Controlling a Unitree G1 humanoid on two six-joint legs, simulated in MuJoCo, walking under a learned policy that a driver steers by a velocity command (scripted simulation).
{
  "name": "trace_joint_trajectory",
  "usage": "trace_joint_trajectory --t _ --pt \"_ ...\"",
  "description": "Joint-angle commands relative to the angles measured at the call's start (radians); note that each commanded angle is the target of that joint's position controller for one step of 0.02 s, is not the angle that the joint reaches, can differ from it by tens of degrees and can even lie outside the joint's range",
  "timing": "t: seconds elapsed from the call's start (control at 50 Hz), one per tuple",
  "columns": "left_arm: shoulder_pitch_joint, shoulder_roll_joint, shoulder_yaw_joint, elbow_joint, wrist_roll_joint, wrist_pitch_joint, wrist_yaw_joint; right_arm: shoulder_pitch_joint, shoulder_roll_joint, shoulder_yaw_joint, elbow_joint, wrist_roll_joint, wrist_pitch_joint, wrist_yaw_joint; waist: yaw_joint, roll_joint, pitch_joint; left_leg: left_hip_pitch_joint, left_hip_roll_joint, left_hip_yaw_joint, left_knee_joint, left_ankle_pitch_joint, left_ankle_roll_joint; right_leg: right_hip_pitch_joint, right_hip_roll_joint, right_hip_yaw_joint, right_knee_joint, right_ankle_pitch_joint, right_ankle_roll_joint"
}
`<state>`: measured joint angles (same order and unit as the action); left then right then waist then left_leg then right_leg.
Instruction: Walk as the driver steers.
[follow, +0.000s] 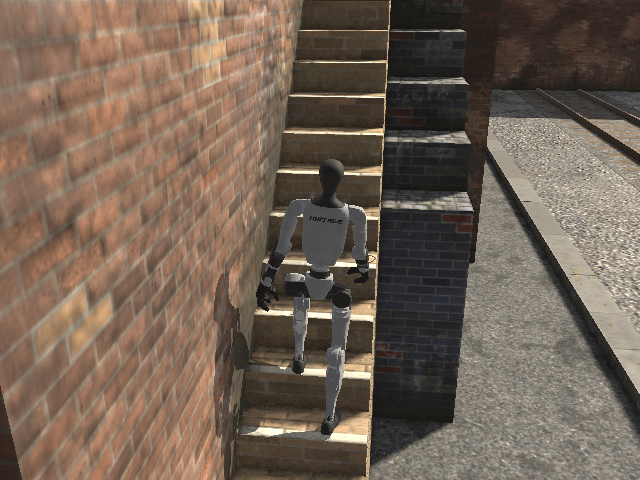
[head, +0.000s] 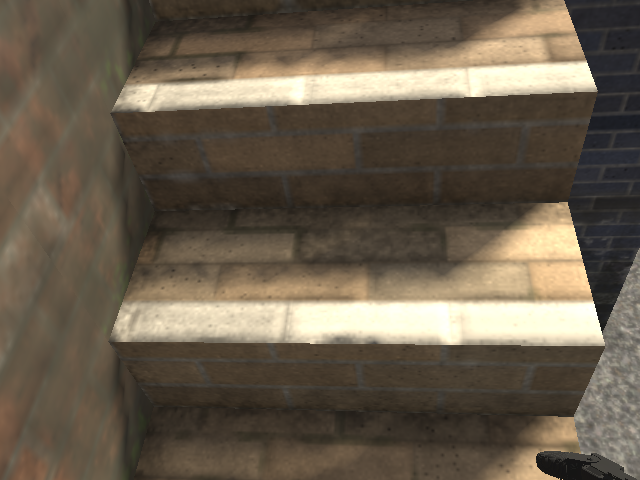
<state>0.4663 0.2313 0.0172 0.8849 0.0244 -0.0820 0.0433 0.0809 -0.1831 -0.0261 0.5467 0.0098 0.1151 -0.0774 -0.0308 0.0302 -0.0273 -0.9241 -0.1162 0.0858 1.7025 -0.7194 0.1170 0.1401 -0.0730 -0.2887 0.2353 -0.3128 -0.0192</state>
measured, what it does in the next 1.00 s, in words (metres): climbs: left foot 0.20 m higher, then right foot 0.19 m higher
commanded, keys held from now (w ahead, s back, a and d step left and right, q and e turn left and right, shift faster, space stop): w+q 0.04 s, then q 0.18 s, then no key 0.02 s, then e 0.50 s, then w+e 0.26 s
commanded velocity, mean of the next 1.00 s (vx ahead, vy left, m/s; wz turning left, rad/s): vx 0.15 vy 0.00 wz -0.05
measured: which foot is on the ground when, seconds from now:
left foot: up 0.00-0.00, down 0.02-0.56, up 0.58-1.00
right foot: down 0.00-0.02, up 0.04-0.46, down 0.48-1.00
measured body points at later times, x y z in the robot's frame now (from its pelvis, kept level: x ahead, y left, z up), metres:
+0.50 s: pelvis +0.16 -0.02 +0.19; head +0.22 -0.02 +0.64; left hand +0.35 +0.17 +0.10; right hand +0.22 -0.29 +0.06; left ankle +0.05 +0.09 -0.55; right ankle +0.26 -0.14 -0.36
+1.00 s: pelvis +0.31 +0.04 +0.37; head +0.34 +0.02 +0.82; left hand +0.37 +0.31 +0.26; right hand +0.53 -0.19 +0.30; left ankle +0.35 +0.16 -0.11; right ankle +0.26 -0.13 -0.36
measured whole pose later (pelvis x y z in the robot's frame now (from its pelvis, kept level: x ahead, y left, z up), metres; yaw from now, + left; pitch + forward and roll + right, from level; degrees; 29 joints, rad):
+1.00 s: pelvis +0.31 +0.04 +0.37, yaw -5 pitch +1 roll +0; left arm 0.39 0.26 0.06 0.70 0.06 -0.09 0.01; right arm 0.06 -0.20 -0.02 0.56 -0.04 0.03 -0.07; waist 0.09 0.04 0.04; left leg -1.00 0.04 -0.02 1.92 -0.36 0.01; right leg -0.22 0.01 0.19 0.57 -0.37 -0.01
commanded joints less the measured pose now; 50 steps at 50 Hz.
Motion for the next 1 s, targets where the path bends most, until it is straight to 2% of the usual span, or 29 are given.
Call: trace_joint_trajectory --t 0.02,0.04,0.06,0.08,0.12,0.14,0.16,0.18,0.22,0.28,0.34,0.4,0.44,0.46,0.48,0.5,0.52,0.54,0.56,0.58,0.6,0.66,0.7,0.74,0.8,0.82,0.88,0.92,1.0 --pt "-0.051 0.338 0.085 -0.088 -0.049 0.001 0.012 0.187 -0.09 -0.04 -0.058 0.02 -0.039 -0.017 -0.167 -0.366 -0.146 0.501 -0.139 0.001 -0.436 -0.257 0.049 -0.177 -0.262 0.079 0.419 2.23 -0.106" --pt "-0.034 0.313 0.091 -0.154 -0.042 -0.015 -0.013 0.227 -0.208 -0.072 0.001 -0.019 -0.038 -0.018 -0.167 -0.138 -0.201 0.69 -0.049 -0.326 -0.655 -0.256 0.204 -0.448 -0.14 0.144 0.818 1.959 -0.066" --pt "-0.167 0.216 0.072 -0.183 -0.028 -0.03 -0.097 0.275 -0.26 -0.098 0.032 -0.006 -0.042 -0.043 -0.178 0.091 -0.285 0.657 0.107 -0.926 -1.202 -0.336 0.291 -0.616 0.16 0.17 1.267 0.407 -0.05" --pt "-0.291 0.126 0.055 -0.264 0.01 -0.045 -0.148 0.116 -0.242 -0.093 0.023 -0.041 -0.055 -0.046 -0.105 0.062 -0.196 0.505 0.124 -1.201 -1.38 -0.369 0.332 -0.775 0.219 0.404 1.694 0.301 -0.014" --pt "-0.386 -0.035 0.003 -0.352 0.03 -0.047 -0.147 0.103 -0.171 -0.069 0.104 -0.009 -0.115 -0.063 -0.013 -0.027 0.104 0.291 0.145 -0.96 -1.277 -0.089 0.299 -0.991 0.2 0.407 1.856 0.263 -0.001" --pt "-0.37 -0.073 -0.015 -0.362 0.036 -0.044 -0.135 0.083 -0.134 -0.056 0.126 -0.005 -0.145 -0.069 0.035 -0.099 0.165 0.266 0.119 -0.802 -1.182 0.155 0.283 -1.062 0.194 0.391 1.888 0.228 -0.008" --pt "-0.346 -0.101 -0.034 -0.376 0.059 -0.041 -0.13 0.053 -0.096 -0.042 0.151 -0.044 -0.16 -0.061 0.085 -0.155 0.151 0.269 0.103 -0.659 -1.151 0.339 0.259 -1.074 0.177 0.411 1.894 0.219 0.003" --pt "-0.274 -0.095 -0.036 -0.362 0.065 -0.035 -0.122 0.013 -0.083 -0.031 0.151 -0.037 -0.166 -0.051 0.13 -0.137 0.153 0.288 0.103 -0.539 -1.14 0.531 0.242 -1.083 0.15 0.401 1.808 0.184 0.018" --pt "-0.213 -0.015 -0.018 -0.318 0.046 -0.001 -0.1 0.02 -0.09 -0.03 0.149 -0.031 -0.182 -0.051 0.123 -0.058 0.123 0.38 0.14 -0.38 -1.118 0.809 0.198 -1.069 0.106 0.367 1.591 0.112 0.021" --pt "-0.229 -0.054 -0.014 -0.27 0.037 0.046 -0.065 0.283 -0.078 -0.027 0.232 -0.017 -0.199 -0.067 0.03 0.043 -0.035 0.706 0.235 -0.339 -1.178 1.075 0.175 -1.211 0.095 0.31 1.848 0.123 -0.021" --pt "-0.395 -0.09 -0.029 -0.346 0.052 0.07 -0.069 0.367 -0.117 -0.049 0.249 -0.012 -0.189 -0.068 -0.018 0.102 0.007 0.916 0.286 -0.336 -1.229 0.987 0.128 -1.428 0.029 0.351 1.867 -0.033 -0.027" --pt "-0.626 -0.093 -0.047 -0.444 0.044 0.06 -0.113 0.444 -0.128 -0.068 0.232 -0.041 -0.163 -0.101 -0.114 0.098 0.013 1.173 0.312 -0.407 -1.218 0.976 0.13 -1.645 0.003 0.364 1.732 -0.308 -0.016" --pt "-0.644 -0.13 -0.072 -0.487 0.023 0.066 -0.137 0.388 -0.176 -0.084 0.192 -0.05 -0.156 -0.131 -0.075 0.113 -0.015 1.079 0.362 -0.376 -1.31 0.995 0.09 -1.471 -0.052 0.433 1.389 -0.423 -0.071" --pt "-0.615 -0.107 -0.073 -0.483 -0.029 0.07 -0.141 0.316 -0.251 -0.1 0.14 -0.044 -0.144 -0.125 -0.061 0.072 -0.035 0.887 0.362 -0.302 -1.434 1.027 0.109 -1.124 0.009 0.283 1.001 -0.633 -0.074" --pt "-0.505 -0.133 -0.068 -0.442 -0.068 0.076 -0.12 0.329 -0.253 -0.1 0.145 -0.021 -0.139 -0.094 -0.047 0.114 -0.099 0.781 0.394 -0.278 -1.407 1.313 0.1 -0.829 0.032 0.258 0.957 -0.452 -0.085" --pt "-0.285 -0.065 -0.031 -0.372 -0.042 0.064 -0.096 0.335 -0.235 -0.076 0.183 0.018 -0.147 -0.044 0.061 -0.039 -0.299 0.77 0.333 -0.113 -1.221 1.893 0.057 -0.494 0.12 0.204 0.94 -0.158 -0.127" --pt "-0.255 -0.023 -0.009 -0.365 -0.031 0.062 -0.077 0.233 -0.264 -0.074 0.147 0.044 -0.151 -0.025 0.135 -0.084 -0.367 0.651 0.288 -0.087 -1.056 1.918 0.013 -0.353 0.092 0.355 0.928 -0.114 -0.165" --pt "-0.159 -0.016 0.001 -0.362 -0.027 0.075 -0.056 0.155 -0.297 -0.082 0.119 0.045 -0.17 0.003 0.193 -0.034 -0.387 0.616 0.275 -0.095 -0.91 1.737 -0.011 -0.294 0.07 0.423 0.763 -0.142 -0.188" --pt "-0.126 0.006 0.014 -0.359 0.009 0.094 -0.03 0.036 -0.252 -0.072 0.076 0.039 -0.168 0.028 0.252 -0.18 -0.325 0.461 0.17 -0.076 -0.632 1.163 -0.042 -0.298 -0.074 0.717 0.489 -0.093 -0.291" --pt "-0.127 0.076 0.043 -0.345 0.034 0.103 -0.009 -0.096 -0.175 -0.062 0.018 -0.025 -0.153 0.047 0.246 -0.312 -0.292 0.299 0.052 -0.137 -0.243 0.582 -0.059 -0.335 -0.192 1.101 0.33 0.235 -0.372" --pt "-0.186 0.101 0.06 -0.35 0.019 0.099 -0.012 -0.121 -0.115 -0.047 -0.025 -0.076 -0.139 0.041 0.188 -0.143 -0.233 0.242 0.107 -0.256 -0.006 0.508 -0.076 -0.414 -0.167 1.085 0.363 0.291 -0.346" --pt "-0.209 0.098 0.075 -0.25 -0.02 0.064 -0.04 0.006 -0.011 -0.014 -0.055 -0.087 -0.109 0.0 0.039 -0.093 0.023 -0.042 0.103 -0.224 0.372 0.447 -0.086 -0.513 -0.107 0.839 0.375 0.154 -0.224" --pt "-0.239 0.043 0.049 -0.226 -0.004 0.057 -0.056 0.099 -0.029 -0.012 -0.04 -0.059 -0.089 -0.017 -0.021 -0.103 0.106 -0.051 0.106 -0.171 0.385 0.492 -0.109 -0.616 -0.039 0.665 0.347 0.08 -0.171" --pt "-0.239 0.039 0.038 -0.231 -0.022 0.04 -0.049 0.131 -0.045 -0.014 -0.045 -0.051 -0.076 -0.026 -0.048 -0.071 0.121 -0.002 0.126 -0.153 0.235 0.529 -0.135 -0.648 -0.001 0.564 0.335 0.242 -0.166" --pt "-0.204 0.084 0.05 -0.252 -0.007 0.026 -0.027 0.019 -0.039 -0.002 -0.066 -0.037 -0.068 -0.011 -0.003 -0.014 0.131 -0.01 0.125 -0.111 0.126 0.69 -0.149 -0.627 -0.021 0.608 0.269 0.164 -0.194" --pt "-0.193 0.117 0.063 -0.247 0.007 0.021 -0.023 -0.005 -0.007 0.004 -0.076 -0.031 -0.065 -0.007 0.008 -0.084 0.112 -0.049 0.103 -0.094 0.25 0.671 -0.148 -0.582 -0.052 0.643 0.259 0.201 -0.232" --pt "-0.164 0.183 0.091 -0.255 0.024 0.003 -0.024 -0.116 -0.031 -0.004 -0.111 -0.055 -0.082 0.001 0.04 -0.097 0.053 -0.146 0.123 -0.139 0.32 0.662 -0.137 -0.411 -0.105 0.732 0.187 0.082 -0.272" --pt "-0.11 0.199 0.1 -0.253 0.016 -0.012 -0.018 -0.156 -0.073 -0.015 -0.109 -0.057 -0.101 -0.008 0.089 -0.156 0.038 -0.238 0.154 -0.145 0.287 0.514 -0.137 -0.253 -0.13 0.771 0.151 0.078 -0.284" --pt "-0.018 0.24 0.117 -0.233 0.051 -0.038 -0.002 -0.309 -0.049 0.001 -0.164 -0.046 -0.129 0.015 0.195 -0.256 0.045 -0.438 0.209 -0.22 0.324 0.106 -0.083 -0.039 -0.234 0.851 0.141 0.323 -0.269"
